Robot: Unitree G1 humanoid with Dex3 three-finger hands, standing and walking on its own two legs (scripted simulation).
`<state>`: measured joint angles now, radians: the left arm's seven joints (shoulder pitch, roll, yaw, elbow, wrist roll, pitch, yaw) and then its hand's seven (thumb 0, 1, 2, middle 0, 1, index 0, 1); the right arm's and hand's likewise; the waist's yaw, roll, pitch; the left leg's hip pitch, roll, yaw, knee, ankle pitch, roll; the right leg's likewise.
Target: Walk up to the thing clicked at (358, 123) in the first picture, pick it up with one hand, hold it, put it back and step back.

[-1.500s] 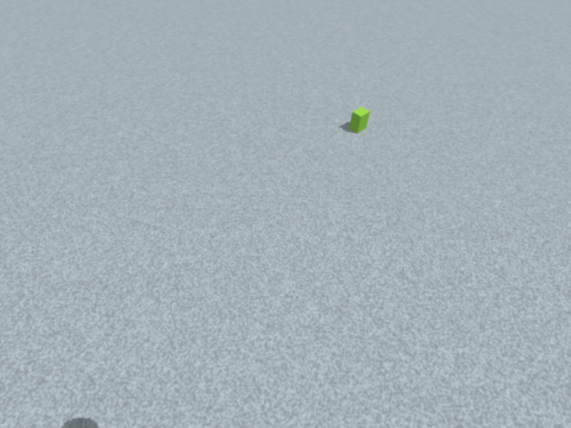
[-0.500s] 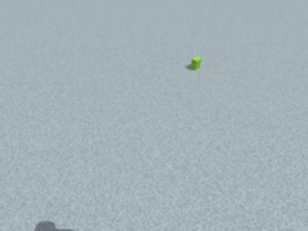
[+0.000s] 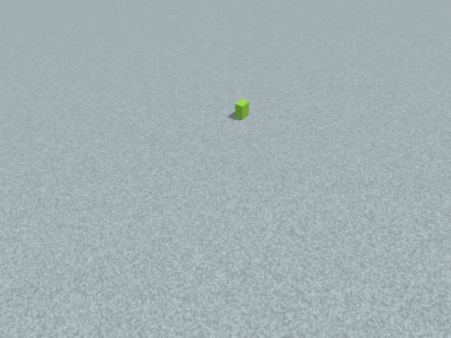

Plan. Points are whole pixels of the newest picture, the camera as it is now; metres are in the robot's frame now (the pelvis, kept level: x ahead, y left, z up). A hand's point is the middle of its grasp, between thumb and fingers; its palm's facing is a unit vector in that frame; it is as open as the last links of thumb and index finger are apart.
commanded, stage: walk up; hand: left
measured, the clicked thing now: (242, 109) +1.76 -0.11 -0.68
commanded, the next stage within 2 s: none
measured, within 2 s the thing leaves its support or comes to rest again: neither
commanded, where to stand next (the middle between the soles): +1.34 -0.25 m, yaw -13 degrees
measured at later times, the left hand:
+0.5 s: hand (117, 256) +0.34 +0.27 -0.14, palm faces -0.20 -0.92 -0.33, open 7.4 cm
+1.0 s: hand (185, 144) +0.69 +0.13 -0.09, palm faces -0.24 -0.90 -0.37, open 7.4 cm
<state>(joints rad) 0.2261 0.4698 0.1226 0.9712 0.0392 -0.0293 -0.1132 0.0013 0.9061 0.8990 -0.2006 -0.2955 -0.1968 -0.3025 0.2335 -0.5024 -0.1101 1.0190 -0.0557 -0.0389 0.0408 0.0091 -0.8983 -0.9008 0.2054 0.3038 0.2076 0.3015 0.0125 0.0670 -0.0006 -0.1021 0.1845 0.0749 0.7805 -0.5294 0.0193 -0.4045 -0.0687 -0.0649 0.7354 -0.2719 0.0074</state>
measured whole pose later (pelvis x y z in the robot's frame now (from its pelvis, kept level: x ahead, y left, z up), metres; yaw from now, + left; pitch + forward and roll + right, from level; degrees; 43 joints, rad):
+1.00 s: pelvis +0.51 -0.09 +0.02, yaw -14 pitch -3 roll +2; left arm 0.17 0.37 0.04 0.84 -0.02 -0.08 -0.06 0.00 0.90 0.90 -0.20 -0.30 -0.20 -0.30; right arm 0.31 -0.41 -0.03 0.91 0.00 -0.05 0.04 0.01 -0.90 -0.90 0.20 0.30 0.21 0.30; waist 0.00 0.03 0.09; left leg -0.31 0.07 0.02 1.16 -0.39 0.02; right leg -0.32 -0.01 -0.04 0.59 -0.23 -0.05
